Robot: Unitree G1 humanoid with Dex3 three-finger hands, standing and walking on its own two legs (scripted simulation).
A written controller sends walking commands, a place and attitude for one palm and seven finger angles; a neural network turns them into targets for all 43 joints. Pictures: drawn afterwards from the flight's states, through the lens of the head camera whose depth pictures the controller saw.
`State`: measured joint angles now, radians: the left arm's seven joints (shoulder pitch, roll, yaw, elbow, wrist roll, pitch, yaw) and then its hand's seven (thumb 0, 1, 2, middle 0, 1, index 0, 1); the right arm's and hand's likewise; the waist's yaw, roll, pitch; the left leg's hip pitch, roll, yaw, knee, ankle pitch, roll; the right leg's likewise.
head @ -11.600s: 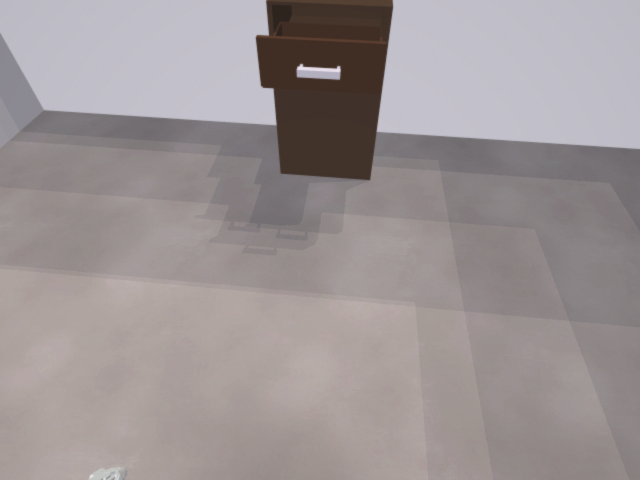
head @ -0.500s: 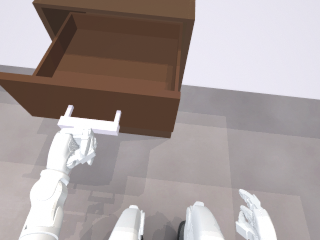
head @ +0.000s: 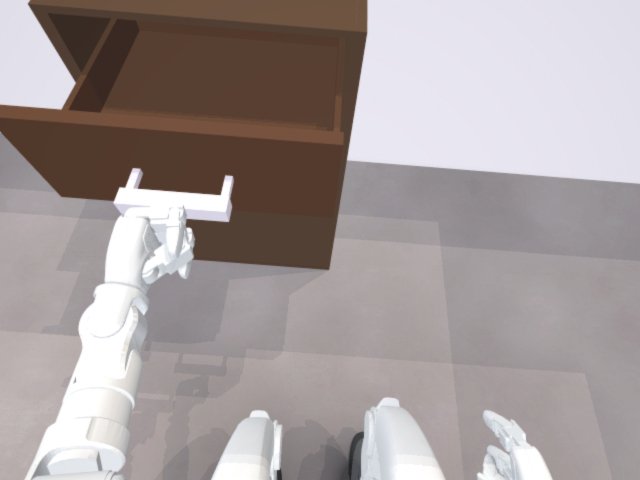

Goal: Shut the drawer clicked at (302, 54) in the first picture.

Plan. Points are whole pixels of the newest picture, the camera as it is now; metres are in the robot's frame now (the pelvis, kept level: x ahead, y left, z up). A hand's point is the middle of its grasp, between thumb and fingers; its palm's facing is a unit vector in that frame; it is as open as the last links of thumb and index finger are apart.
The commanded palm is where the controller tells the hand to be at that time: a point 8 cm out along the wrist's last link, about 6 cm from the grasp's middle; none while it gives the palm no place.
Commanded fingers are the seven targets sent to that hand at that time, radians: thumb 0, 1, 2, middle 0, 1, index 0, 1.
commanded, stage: push the drawer shut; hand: left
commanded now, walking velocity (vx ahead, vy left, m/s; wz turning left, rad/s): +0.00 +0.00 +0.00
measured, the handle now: (178, 191) +0.46 +0.19 +0.03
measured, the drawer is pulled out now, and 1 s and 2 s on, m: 0.19 0.07 0.00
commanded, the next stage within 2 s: none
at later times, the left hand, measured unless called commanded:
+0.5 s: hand (196, 204) +0.45 +0.17 +0.03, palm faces -0.07 -1.00 -0.06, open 3.0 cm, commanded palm +0.44 +0.22 +0.03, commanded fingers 0.00 0.90 0.90 -1.40 -1.60 -1.40 -1.60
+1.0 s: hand (198, 170) +0.50 +0.18 +0.03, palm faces -0.08 -1.00 -0.05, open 3.0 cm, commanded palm +0.50 +0.22 +0.03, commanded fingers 0.00 0.90 0.90 -1.40 -1.60 -1.40 -1.60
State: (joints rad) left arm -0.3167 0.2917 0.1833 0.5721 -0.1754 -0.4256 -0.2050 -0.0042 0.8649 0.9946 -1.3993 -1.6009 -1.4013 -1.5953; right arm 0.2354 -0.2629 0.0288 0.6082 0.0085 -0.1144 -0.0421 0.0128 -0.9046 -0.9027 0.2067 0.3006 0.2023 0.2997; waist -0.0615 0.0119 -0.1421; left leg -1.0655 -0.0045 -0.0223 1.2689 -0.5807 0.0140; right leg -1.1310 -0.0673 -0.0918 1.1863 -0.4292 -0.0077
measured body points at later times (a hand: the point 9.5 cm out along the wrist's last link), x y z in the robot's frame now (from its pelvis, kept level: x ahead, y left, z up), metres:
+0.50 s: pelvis +0.00 -0.01 +0.00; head +0.14 +0.00 +0.43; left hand +0.44 +0.22 +0.03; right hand +0.09 -0.27 -0.12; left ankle +0.01 +0.11 -0.63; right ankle +0.07 -0.13 -0.63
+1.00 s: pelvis +0.00 +0.00 -0.01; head +0.16 +0.02 +0.41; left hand +0.50 +0.23 +0.03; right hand +0.04 -0.27 -0.12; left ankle +0.01 +0.11 -0.63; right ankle +0.07 -0.13 -0.63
